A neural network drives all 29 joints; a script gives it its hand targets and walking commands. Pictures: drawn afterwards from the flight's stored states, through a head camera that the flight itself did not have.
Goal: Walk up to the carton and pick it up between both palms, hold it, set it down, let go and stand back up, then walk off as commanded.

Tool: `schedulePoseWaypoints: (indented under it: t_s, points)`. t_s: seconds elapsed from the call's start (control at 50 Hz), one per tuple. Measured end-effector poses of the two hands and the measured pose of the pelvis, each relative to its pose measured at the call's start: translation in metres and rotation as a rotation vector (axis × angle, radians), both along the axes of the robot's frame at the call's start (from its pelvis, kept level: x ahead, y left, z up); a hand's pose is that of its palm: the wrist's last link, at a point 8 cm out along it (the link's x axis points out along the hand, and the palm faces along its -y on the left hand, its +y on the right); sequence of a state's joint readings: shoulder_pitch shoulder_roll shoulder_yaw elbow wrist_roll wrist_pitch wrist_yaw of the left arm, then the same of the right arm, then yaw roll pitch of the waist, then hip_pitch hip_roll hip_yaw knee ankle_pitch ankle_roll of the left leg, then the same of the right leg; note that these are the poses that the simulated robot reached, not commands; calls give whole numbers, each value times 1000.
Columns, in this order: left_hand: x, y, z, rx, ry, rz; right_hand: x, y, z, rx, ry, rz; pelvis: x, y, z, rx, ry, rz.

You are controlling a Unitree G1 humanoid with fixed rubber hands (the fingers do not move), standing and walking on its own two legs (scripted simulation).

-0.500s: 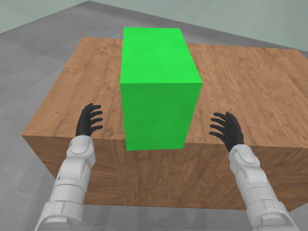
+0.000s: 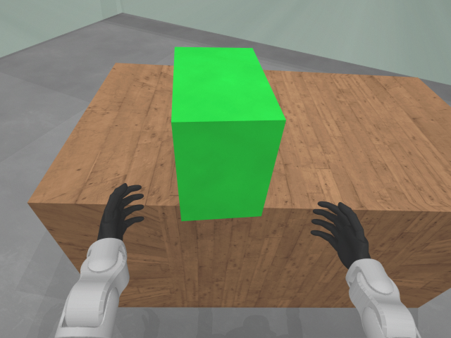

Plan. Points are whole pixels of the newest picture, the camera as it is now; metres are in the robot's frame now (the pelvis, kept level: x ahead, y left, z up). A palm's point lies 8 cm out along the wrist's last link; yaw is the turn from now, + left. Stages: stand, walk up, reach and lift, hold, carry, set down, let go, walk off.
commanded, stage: set down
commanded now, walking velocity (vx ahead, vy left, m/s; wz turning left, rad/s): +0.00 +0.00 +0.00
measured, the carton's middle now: (218, 131) +0.54 +0.05 +0.08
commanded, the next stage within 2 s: let go in 1.62 s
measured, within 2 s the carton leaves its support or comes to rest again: neither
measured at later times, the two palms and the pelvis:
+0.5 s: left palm (115, 248) +0.24 +0.20 +0.05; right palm (355, 273) +0.23 -0.21 +0.04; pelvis +0.00 +0.00 +0.00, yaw +0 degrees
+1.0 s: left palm (118, 266) +0.22 +0.20 +0.01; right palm (359, 293) +0.21 -0.22 +0.00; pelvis +0.02 +0.00 +0.00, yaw +0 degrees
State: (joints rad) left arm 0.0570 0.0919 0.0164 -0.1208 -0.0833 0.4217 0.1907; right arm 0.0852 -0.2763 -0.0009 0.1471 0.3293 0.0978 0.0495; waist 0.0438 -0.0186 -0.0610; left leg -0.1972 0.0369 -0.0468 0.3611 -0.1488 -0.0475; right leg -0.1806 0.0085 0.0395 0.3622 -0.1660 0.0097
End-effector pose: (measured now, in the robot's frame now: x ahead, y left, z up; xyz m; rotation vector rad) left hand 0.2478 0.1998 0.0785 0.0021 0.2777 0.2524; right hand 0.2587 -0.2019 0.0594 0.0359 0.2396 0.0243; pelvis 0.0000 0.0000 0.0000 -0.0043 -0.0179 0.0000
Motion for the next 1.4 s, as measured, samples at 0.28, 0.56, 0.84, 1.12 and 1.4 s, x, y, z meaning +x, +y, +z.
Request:
schedulePoseWaypoints:
  t_s: [0.28,0.56,0.84,1.12,1.4]
  points:
    - [-12,-1,-15,18,64,-3,-31,-2,-4,-3,37,-7,-1,0,0,0,-10,0]
    - [-8,-1,-34,23,142,-19,-29,-5,-23,-30,127,-8,8,0,0,0,2,0]
    - [-18,0,-57,21,197,-54,-39,-15,-47,-73,185,-38,25,-1,1,1,17,0]
    - [-33,-1,-79,-3,239,-76,-57,-25,-66,-129,234,-57,21,-1,0,1,8,0]
    - [-46,2,-111,-3,361,-93,-51,-18,-87,-173,303,-55,23,-1,0,1,8,0]
